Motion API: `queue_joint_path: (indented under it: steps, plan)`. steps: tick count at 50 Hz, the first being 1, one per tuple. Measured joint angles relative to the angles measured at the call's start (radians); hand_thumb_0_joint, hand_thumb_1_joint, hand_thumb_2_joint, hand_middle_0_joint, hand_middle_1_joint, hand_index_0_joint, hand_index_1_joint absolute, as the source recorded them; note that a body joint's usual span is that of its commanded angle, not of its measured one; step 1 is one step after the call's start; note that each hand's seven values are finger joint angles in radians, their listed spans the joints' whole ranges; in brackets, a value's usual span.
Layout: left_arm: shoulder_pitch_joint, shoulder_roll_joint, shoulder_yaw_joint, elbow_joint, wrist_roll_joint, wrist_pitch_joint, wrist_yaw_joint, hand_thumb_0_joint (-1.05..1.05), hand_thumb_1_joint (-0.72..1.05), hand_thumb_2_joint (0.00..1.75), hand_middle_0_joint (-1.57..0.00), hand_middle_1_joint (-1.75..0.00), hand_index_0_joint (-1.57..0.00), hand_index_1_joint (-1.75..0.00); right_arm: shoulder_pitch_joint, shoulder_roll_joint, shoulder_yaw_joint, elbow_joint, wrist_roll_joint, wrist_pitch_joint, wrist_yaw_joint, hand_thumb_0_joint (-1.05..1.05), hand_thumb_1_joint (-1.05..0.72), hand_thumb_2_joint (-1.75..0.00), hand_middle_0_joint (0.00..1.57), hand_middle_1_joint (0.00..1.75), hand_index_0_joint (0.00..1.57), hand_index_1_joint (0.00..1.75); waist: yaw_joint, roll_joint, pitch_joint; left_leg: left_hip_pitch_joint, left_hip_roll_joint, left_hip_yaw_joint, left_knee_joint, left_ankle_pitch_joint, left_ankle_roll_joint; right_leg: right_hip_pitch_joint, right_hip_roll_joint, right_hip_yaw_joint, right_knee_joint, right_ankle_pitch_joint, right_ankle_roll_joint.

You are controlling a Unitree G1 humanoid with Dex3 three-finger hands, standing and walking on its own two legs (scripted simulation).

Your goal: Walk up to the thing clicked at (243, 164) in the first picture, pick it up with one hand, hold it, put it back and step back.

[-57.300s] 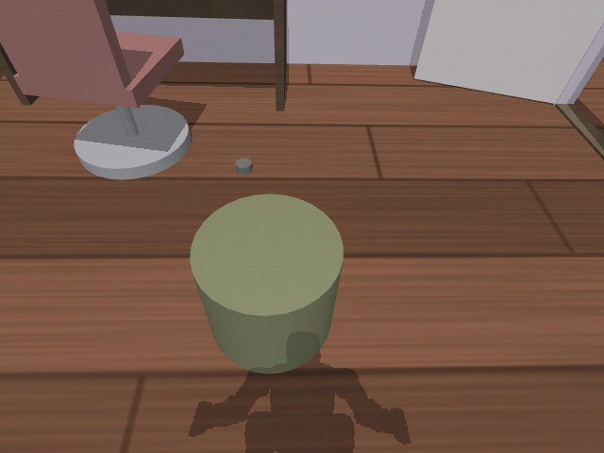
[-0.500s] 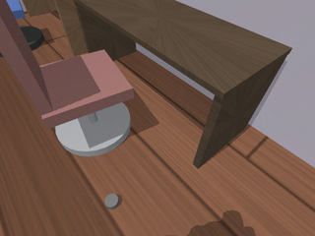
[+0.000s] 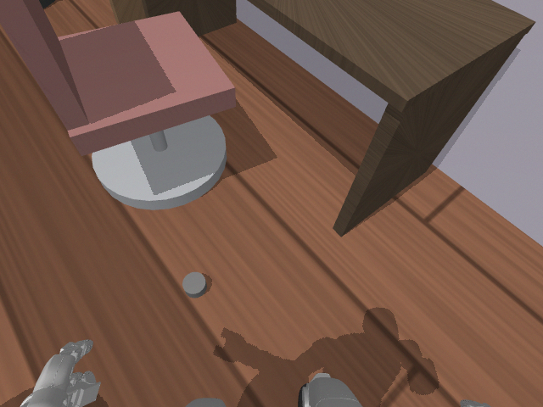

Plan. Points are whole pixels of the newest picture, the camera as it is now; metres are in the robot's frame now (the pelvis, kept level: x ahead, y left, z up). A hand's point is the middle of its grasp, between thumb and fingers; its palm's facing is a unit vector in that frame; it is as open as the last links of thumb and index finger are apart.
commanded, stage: step back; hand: left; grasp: from above
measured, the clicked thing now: (194, 284) +0.52 +0.24 -0.73
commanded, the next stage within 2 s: none
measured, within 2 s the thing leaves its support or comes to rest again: neither
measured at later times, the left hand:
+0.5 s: hand out of the picture +0.04 +0.25 -0.12, palm faces -0.08 -0.91 -0.40, open 7.4 cm
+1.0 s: hand out of the picture -0.13 +0.28 -0.14, palm faces -0.05 -0.92 -0.38, open 7.4 cm
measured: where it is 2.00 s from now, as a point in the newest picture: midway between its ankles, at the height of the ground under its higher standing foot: outside the picture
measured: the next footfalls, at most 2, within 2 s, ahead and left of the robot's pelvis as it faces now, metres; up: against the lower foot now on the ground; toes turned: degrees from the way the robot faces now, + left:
right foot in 0.36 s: -0.03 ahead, -0.11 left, +0.00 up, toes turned -1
left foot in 0.72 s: -0.12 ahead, +0.13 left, +0.00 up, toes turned -3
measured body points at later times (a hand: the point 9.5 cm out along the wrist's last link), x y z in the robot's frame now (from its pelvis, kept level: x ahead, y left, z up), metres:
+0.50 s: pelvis -0.09 +0.00 +0.01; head -0.03 -0.02 +0.46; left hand +0.04 +0.29 -0.10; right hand +0.00 -0.32 -0.12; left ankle -0.08 +0.13 -0.65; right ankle -0.07 -0.11 -0.72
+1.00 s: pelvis -0.23 +0.01 +0.01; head -0.17 +0.03 +0.46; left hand -0.13 +0.33 -0.12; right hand -0.13 -0.31 -0.09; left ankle -0.16 +0.13 -0.72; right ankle -0.29 -0.14 -0.65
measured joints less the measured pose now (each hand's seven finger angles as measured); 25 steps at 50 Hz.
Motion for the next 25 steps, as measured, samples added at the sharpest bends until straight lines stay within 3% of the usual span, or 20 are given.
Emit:
queue_joint_path:
  steps: [1,3,5,7,10,13,16,18,20,23,25]
  plan:
    - [-0.012,0.005,0.003,-0.008,-0.006,0.004,0.002,0.01,0.90,0.90,-0.21,-0.30,-0.21,-0.30,0.003,0.016,0.001,0.006,-0.011,0.000,0.000,0.00,-0.90,-0.89,0.21,0.30,0.20,0.30,0.011,-0.024,0.016,0.003,-0.010,0.015,0.001,0.002,0.004,-0.014,0.008,0.034,0.041,-0.068,-0.017]
    - [-0.015,0.000,0.006,-0.009,-0.007,0.009,0.009,0.01,0.91,0.90,-0.21,-0.30,-0.20,-0.30,0.015,0.035,0.011,0.005,-0.018,0.001,0.009,0.00,-0.90,-0.89,0.21,0.30,0.20,0.30,0.004,-0.021,0.028,-0.004,0.004,0.008,0.004,0.015,0.012,-0.041,0.091,0.105,0.176,-0.235,-0.034]
    - [-0.007,-0.002,0.004,-0.006,-0.013,0.014,0.011,0.01,0.91,0.90,-0.20,-0.30,-0.20,-0.30,0.025,0.054,0.019,0.004,-0.021,-0.001,0.005,0.00,-0.90,-0.89,0.21,0.30,0.20,0.30,-0.005,-0.020,0.029,0.002,0.016,0.002,-0.033,0.046,0.014,-0.063,0.156,0.142,0.326,-0.271,-0.045]
    - [0.012,-0.008,0.003,-0.009,-0.017,0.012,0.010,0.01,0.91,0.90,-0.20,-0.30,-0.20,-0.30,0.032,0.063,0.023,-0.006,-0.020,-0.001,-0.004,0.00,-0.90,-0.89,0.21,0.30,0.20,0.30,-0.003,-0.018,0.029,0.006,0.024,0.008,-0.065,0.072,0.017,-0.069,0.183,0.139,0.415,-0.260,-0.046]
    - [0.045,-0.019,-0.001,-0.014,-0.015,0.009,0.005,0.01,0.91,0.90,-0.21,-0.30,-0.20,-0.30,0.029,0.065,0.021,-0.032,-0.014,-0.002,-0.016,0.00,-0.90,-0.89,0.21,0.30,0.21,0.30,-0.003,-0.007,0.036,0.006,0.031,0.021,-0.079,0.090,0.020,-0.033,0.182,0.120,0.423,-0.256,-0.029]
    - [0.070,-0.026,-0.002,-0.016,-0.012,0.012,0.001,0.01,0.91,0.90,-0.21,-0.30,-0.20,-0.30,0.021,0.061,0.019,-0.064,-0.007,-0.006,-0.023,0.00,-0.90,-0.89,0.21,0.30,0.21,0.30,-0.004,0.002,0.044,-0.006,0.034,0.039,-0.065,0.094,0.020,0.025,0.161,0.100,0.328,-0.254,-0.020]
    - [0.089,-0.030,0.000,-0.016,-0.009,0.008,-0.004,0.01,0.91,0.90,-0.21,-0.30,-0.21,-0.30,0.011,0.050,0.020,-0.088,-0.002,-0.003,-0.022,0.00,-0.90,-0.89,0.21,0.30,0.21,0.30,0.000,0.014,0.045,-0.032,0.038,0.060,-0.025,0.086,0.016,0.094,0.125,0.064,0.160,-0.223,-0.031]
    - [0.100,-0.033,0.004,-0.013,-0.005,-0.002,-0.007,0.01,0.91,0.90,-0.21,-0.30,-0.21,-0.30,0.005,0.039,0.020,-0.096,0.002,0.003,-0.019,0.00,-0.90,-0.89,0.21,0.30,0.21,0.30,0.007,0.023,0.037,-0.057,0.044,0.072,0.021,0.070,0.008,0.157,0.109,0.041,-0.002,-0.126,-0.047]
    - [0.100,-0.053,0.005,-0.002,0.004,-0.011,-0.008,0.01,0.91,0.90,-0.21,-0.30,-0.21,-0.30,-0.012,0.021,0.015,-0.088,0.013,0.013,-0.018,0.00,-0.90,-0.89,0.21,0.30,0.21,0.30,-0.004,0.079,0.046,-0.076,0.072,0.038,0.067,0.065,0.001,0.175,0.138,0.011,-0.031,-0.093,-0.056]
    - [0.109,-0.052,-0.001,-0.021,0.003,-0.015,-0.018,0.01,0.91,0.90,-0.21,-0.30,-0.21,-0.30,-0.018,0.026,0.013,-0.079,0.021,0.029,-0.022,0.00,-0.90,-0.89,0.21,0.30,0.20,0.30,0.009,0.061,0.030,-0.141,-0.011,-0.044,0.285,-0.111,-0.010,0.149,0.112,0.021,-0.020,-0.083,-0.069]
    - [0.107,-0.057,-0.002,-0.034,0.001,-0.014,-0.014,0.01,0.91,0.89,-0.21,-0.30,-0.21,-0.30,-0.009,0.018,0.015,-0.081,0.026,0.026,-0.020,0.00,-0.90,-0.89,0.21,0.30,0.20,0.30,0.019,0.056,0.020,-0.168,-0.058,-0.085,0.417,-0.127,-0.020,0.141,0.095,0.027,-0.045,-0.055,-0.068]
